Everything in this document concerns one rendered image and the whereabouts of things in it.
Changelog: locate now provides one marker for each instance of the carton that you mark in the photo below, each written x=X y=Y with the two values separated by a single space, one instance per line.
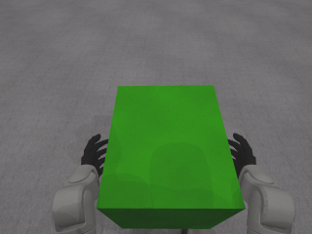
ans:
x=168 y=163

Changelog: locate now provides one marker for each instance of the robot left forearm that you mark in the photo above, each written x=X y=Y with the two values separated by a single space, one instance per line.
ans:
x=73 y=208

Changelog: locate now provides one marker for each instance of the right robot hand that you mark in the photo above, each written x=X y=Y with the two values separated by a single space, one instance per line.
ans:
x=244 y=154

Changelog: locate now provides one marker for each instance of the left robot hand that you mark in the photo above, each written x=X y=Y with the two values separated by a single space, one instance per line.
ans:
x=91 y=153

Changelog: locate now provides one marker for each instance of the robot right forearm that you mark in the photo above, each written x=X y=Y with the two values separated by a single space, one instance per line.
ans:
x=271 y=209

